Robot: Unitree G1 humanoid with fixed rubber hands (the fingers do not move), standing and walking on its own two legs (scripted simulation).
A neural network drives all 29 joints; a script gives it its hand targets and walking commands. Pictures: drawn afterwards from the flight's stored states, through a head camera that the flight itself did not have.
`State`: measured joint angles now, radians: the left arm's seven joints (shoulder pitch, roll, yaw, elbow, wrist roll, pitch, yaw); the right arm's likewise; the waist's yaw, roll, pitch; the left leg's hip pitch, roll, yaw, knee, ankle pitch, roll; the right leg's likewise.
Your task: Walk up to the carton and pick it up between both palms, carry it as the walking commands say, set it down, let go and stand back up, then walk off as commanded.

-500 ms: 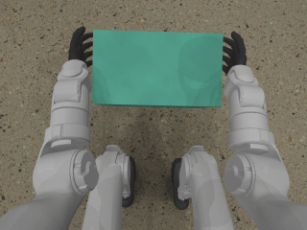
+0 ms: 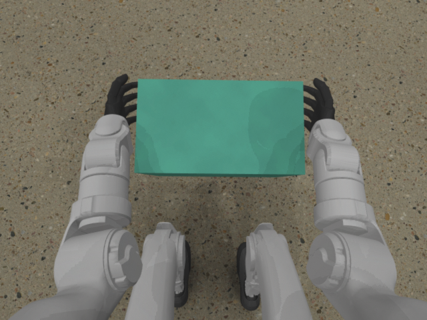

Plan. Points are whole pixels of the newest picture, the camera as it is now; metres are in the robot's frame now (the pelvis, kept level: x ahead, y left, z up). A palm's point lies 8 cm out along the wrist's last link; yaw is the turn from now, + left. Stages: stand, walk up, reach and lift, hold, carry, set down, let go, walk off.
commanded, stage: reach and lift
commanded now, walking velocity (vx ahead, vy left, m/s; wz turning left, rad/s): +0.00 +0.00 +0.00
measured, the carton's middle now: (218, 136) +0.47 +0.00 -0.13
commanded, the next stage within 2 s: none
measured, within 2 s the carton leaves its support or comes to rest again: neither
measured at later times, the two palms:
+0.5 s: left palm (99, 108) +0.46 +0.18 +0.03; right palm (343, 114) +0.45 -0.18 +0.03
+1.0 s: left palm (72, 93) +0.44 +0.18 +0.10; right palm (379, 102) +0.43 -0.19 +0.10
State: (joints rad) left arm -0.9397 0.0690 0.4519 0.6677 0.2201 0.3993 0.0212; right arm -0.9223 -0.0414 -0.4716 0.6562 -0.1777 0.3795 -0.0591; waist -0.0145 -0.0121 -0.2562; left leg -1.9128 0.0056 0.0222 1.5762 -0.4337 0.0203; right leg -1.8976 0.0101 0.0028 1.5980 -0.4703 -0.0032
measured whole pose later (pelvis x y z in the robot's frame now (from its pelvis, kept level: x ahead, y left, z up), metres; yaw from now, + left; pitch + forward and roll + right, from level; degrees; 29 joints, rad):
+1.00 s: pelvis +0.05 +0.00 +0.14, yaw +0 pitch +33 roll -1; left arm -0.61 -0.04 0.45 0.52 0.27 0.40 -0.06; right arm -0.59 0.07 -0.47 0.49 -0.24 0.39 0.04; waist -0.01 0.00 -0.25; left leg -1.28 0.00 0.00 1.05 -0.35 0.02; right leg -1.26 0.02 0.00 1.06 -0.37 0.00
